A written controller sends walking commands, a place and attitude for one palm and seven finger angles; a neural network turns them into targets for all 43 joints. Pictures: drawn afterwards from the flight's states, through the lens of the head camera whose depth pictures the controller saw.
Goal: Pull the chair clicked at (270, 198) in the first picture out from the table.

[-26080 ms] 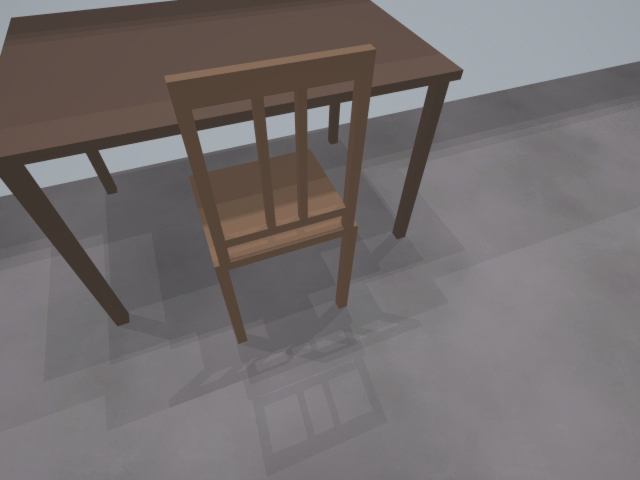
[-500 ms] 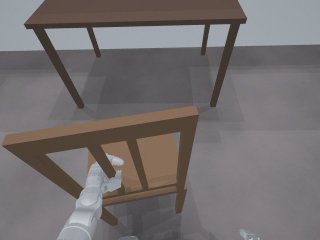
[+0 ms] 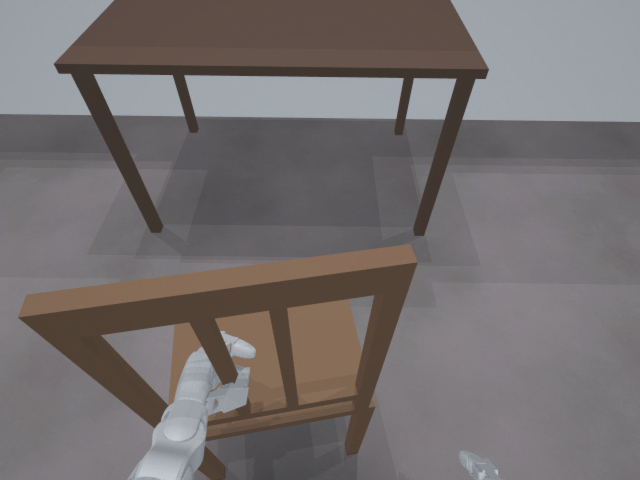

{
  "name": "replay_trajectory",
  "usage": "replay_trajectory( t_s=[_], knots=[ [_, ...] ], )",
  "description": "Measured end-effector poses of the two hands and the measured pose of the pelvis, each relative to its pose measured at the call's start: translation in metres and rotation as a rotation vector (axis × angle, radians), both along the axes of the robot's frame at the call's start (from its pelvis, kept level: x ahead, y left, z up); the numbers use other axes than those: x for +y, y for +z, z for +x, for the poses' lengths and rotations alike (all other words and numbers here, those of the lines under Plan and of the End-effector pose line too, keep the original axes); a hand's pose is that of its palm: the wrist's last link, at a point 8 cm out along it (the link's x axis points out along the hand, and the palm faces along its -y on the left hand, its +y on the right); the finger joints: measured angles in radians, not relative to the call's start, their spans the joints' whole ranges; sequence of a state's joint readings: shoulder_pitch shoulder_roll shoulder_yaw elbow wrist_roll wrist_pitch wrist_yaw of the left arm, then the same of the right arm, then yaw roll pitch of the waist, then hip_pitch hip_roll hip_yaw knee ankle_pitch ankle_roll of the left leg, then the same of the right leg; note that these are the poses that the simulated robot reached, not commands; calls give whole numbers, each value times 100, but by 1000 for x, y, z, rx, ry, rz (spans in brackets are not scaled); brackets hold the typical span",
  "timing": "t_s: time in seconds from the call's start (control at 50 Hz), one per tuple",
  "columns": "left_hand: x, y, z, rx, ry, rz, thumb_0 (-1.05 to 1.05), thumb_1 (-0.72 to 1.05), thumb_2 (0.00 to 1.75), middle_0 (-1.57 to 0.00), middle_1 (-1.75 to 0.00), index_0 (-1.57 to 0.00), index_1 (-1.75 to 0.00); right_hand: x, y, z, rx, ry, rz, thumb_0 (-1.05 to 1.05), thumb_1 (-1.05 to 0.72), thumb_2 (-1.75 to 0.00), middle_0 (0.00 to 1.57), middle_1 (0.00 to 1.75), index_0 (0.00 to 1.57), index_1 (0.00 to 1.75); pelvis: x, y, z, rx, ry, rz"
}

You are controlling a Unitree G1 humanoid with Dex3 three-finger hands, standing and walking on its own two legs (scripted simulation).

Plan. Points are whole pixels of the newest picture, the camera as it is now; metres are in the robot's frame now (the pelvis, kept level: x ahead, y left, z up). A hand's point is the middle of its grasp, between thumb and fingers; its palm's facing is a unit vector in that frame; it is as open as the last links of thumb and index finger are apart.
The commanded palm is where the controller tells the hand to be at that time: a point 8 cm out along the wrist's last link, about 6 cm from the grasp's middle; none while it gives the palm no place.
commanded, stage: stop walking, hand still on the chair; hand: left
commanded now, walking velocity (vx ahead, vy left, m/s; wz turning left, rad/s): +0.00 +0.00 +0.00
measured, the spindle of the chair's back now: (227, 372) +0.27 +0.15 -0.07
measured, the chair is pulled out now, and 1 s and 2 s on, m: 0.65 0.65 0.65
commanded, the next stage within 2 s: open the thumb and straighten the fingers in 0.34 s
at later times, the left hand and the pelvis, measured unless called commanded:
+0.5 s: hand (240, 385) +0.25 +0.13 -0.08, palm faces +0.02 -0.99 -0.15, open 5.5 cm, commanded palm +0.23 +0.19 -0.05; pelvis +0.01 -0.01 +0.00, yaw +1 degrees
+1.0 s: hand (234, 369) +0.28 +0.14 -0.08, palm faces +0.00 -0.99 -0.15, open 15.2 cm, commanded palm +0.26 +0.20 -0.06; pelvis +0.05 +0.01 -0.04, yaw +2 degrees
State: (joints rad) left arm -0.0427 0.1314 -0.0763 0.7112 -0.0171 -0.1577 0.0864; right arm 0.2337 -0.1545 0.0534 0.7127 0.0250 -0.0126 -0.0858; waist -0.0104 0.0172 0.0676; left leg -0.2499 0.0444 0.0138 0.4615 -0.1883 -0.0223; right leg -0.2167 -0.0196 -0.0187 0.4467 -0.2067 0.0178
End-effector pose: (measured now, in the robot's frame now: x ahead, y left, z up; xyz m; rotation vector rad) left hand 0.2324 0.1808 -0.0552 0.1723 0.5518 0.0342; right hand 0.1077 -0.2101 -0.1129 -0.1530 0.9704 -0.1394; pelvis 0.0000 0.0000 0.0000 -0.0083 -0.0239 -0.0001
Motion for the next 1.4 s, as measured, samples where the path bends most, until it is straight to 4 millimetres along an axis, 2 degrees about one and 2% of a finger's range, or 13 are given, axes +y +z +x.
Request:
replay_trajectory(
  t_s=[0.08,0.32,0.4,0.54,0.64,0.74,0.84,0.96,1.08,1.18,1.3,1.4],
  knots=[
    [-1,1,0,9,22,3,4,65,84,-26,-125,-50,-145,-9,-1,12,-9,3,-7,1,-90,-90,20,30,21,30,-4,0,5,3,-1,3],
    [-1,1,0,16,38,6,4,64,85,-27,-124,-50,-145,-56,16,37,-61,-45,-113,1,-90,-90,20,30,20,30,-11,0,15,-9,5,2],
    [-1,1,0,15,34,5,4,64,85,-27,-125,-50,-145,-58,19,38,-66,-53,-123,1,-90,-90,20,30,20,30,-10,0,15,-10,6,2],
    [2,-4,3,2,34,-41,4,61,82,-30,-130,-50,-145,-47,16,34,-77,-53,-69,1,-90,-90,20,30,20,30,-9,-5,13,31,23,8],
    [10,-4,9,-31,6,-21,2,42,69,-40,-137,-50,-145,-42,9,35,-95,-32,-57,1,-90,-90,20,30,20,30,-5,-14,14,83,25,6],
    [18,-7,14,-6,15,5,1,3,49,-44,-137,-49,-141,-36,-5,44,-102,-16,-44,1,-90,-90,20,30,20,30,2,-23,21,130,23,6],
    [26,-12,21,28,43,3,0,-29,33,-41,-121,-42,-122,-31,-12,58,-120,-9,-45,1,-90,-90,20,30,20,30,5,-29,31,166,24,7],
    [14,-5,27,-5,12,-24,-1,-46,24,-30,-87,-30,-87,-26,-9,81,-177,2,-52,1,-90,-90,20,30,20,30,8,-34,46,188,27,4],
    [25,-13,28,36,45,1,-1,-52,21,-17,-46,-17,-47,-26,-4,102,-202,24,-70,1,-90,-90,20,30,20,30,6,-39,53,204,29,2],
    [30,-6,19,27,52,12,-1,-53,21,-7,-20,-7,-20,-27,-1,111,-228,32,-78,1,-90,-90,20,30,20,30,5,-41,56,212,39,-6],
    [16,-6,10,31,20,-10,-2,-54,20,-3,-6,-2,-6,-27,-4,112,-233,43,-81,1,-90,-90,20,30,20,30,5,-44,54,217,47,-9],
    [23,-9,-2,47,51,11,-2,-54,20,-2,-2,-2,-2,-27,-6,104,-217,29,-75,1,-90,-90,20,30,20,30,1,-46,50,214,42,-4]
  ],
)
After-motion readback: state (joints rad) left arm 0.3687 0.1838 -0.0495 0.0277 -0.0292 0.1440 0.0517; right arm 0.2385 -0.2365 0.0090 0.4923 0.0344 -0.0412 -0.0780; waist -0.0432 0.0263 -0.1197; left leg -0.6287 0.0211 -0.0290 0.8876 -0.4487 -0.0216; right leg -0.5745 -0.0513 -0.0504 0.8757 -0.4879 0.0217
